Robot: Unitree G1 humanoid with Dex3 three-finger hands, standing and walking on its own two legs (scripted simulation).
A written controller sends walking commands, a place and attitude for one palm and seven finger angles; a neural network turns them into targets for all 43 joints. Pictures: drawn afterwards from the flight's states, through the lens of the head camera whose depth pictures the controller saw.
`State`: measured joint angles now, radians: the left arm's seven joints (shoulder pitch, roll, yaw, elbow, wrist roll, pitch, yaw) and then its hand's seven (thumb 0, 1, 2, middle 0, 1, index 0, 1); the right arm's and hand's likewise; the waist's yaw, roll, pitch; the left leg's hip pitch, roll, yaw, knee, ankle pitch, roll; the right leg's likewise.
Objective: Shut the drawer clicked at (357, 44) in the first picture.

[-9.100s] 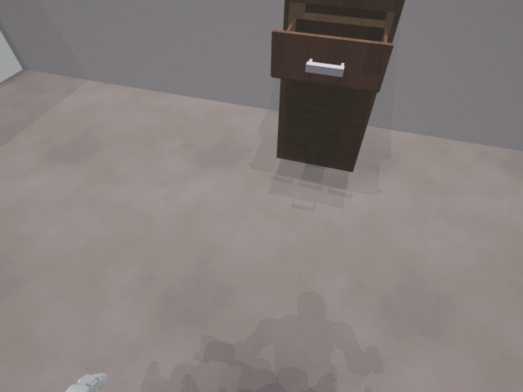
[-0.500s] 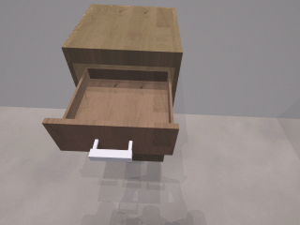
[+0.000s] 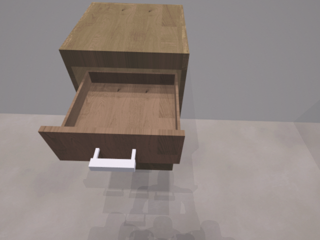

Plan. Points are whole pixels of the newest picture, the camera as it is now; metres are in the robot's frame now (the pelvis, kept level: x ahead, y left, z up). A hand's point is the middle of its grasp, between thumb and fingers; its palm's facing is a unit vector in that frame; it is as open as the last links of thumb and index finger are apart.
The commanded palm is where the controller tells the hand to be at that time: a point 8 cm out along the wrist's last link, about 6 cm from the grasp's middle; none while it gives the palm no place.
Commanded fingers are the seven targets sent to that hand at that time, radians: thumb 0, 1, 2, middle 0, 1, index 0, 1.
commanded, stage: shuffle to correct the standing spot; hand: left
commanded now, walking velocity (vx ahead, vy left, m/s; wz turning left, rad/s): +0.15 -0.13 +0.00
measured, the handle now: (114, 158) +0.34 +0.16 -0.03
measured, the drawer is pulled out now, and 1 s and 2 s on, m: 0.30 0.30 0.30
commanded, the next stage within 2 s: come to a stop and stand still in 0.14 s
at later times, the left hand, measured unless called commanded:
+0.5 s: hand out of the picture +0.03 +0.14 -0.18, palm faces +0.03 -0.98 -0.19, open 7.3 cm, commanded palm none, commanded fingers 0.00 0.90 0.90 -0.20 -0.30 -0.20 -0.30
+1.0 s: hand out of the picture +0.08 +0.20 -0.17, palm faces -0.01 -0.97 -0.26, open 7.4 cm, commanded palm none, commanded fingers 0.00 0.90 0.90 -0.20 -0.30 -0.20 -0.30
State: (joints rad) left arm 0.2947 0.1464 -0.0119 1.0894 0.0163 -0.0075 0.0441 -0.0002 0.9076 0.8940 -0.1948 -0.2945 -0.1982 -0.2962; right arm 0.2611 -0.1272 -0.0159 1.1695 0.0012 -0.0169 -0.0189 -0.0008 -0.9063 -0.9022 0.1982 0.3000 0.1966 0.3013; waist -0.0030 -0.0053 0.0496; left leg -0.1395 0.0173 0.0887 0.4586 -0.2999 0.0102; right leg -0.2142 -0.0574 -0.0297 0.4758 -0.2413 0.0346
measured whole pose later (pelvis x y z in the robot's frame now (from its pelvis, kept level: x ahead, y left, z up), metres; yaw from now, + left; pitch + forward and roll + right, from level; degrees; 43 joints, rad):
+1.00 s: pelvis +0.01 +0.01 -0.01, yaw +1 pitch +0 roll +0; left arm 0.18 0.21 -0.02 0.96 0.01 0.00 0.04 0.00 0.91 0.89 -0.20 -0.29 -0.20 -0.30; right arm 0.17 -0.20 -0.01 1.02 -0.02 0.01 0.00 0.00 -0.91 -0.90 0.20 0.30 0.20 0.30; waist -0.01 0.01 0.05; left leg -0.19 0.01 0.08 0.54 -0.35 0.02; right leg -0.25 -0.07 -0.03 0.54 -0.29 0.05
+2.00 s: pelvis +0.01 +0.01 +0.00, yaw +0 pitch -1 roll +0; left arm 0.28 0.15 -0.01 1.09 0.01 0.00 0.05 0.00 0.91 0.89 -0.20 -0.29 -0.20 -0.30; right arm 0.24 -0.15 -0.01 1.16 0.00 -0.02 -0.02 0.00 -0.91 -0.90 0.20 0.30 0.20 0.30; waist 0.00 0.00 0.06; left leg -0.12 0.00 0.09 0.45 -0.31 0.03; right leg -0.20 -0.08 -0.02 0.48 -0.26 0.05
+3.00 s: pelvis -0.02 -0.02 -0.06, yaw +3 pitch +10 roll -1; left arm 0.63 0.15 0.04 -0.26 -0.20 -0.38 -0.18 0.01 0.90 0.90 -0.98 -1.15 -0.99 -1.15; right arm 0.28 -0.24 -0.03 0.55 0.03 -0.26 -0.03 0.01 -0.90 -0.90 0.20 0.30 0.20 0.30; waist -0.01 0.03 -0.09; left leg -0.68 0.04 0.00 1.00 -0.51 -0.02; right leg -0.71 -0.06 -0.09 0.98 -0.45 0.00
